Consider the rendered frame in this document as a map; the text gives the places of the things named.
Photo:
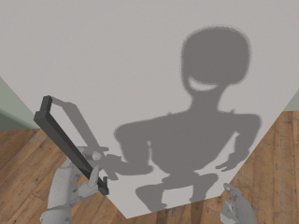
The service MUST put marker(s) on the fridge door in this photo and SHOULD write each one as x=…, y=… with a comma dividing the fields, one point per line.
x=174, y=94

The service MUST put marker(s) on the right robot hand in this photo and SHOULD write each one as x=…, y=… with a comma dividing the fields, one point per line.
x=242, y=212

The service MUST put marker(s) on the left robot hand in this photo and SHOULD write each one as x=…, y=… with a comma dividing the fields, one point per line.
x=61, y=194

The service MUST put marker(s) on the handle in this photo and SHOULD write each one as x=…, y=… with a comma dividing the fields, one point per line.
x=53, y=130

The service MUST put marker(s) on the left robot forearm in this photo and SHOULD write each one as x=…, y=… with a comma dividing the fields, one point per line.
x=56, y=216

